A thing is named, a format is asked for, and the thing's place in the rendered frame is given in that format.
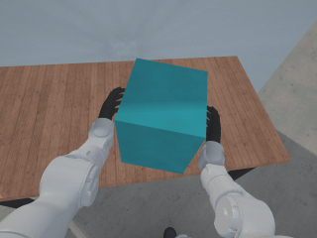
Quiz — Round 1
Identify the right robot foot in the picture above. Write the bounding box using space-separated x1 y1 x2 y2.
163 227 177 238

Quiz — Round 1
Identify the robot right hand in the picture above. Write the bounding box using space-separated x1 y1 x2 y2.
205 105 221 144

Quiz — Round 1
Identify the robot left hand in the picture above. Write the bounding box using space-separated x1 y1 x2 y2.
98 86 125 121

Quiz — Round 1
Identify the robot right upper arm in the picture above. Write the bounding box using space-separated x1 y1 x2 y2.
214 194 293 238

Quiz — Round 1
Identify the robot left upper arm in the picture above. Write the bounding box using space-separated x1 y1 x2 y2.
0 156 100 238

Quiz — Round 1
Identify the right robot forearm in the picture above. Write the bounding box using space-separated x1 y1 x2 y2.
197 141 275 234

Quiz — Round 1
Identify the carton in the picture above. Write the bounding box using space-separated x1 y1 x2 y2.
114 58 208 174

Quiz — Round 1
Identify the table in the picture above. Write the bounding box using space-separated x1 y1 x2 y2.
0 56 291 209

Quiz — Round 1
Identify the left robot forearm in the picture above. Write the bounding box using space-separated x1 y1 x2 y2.
39 118 114 194

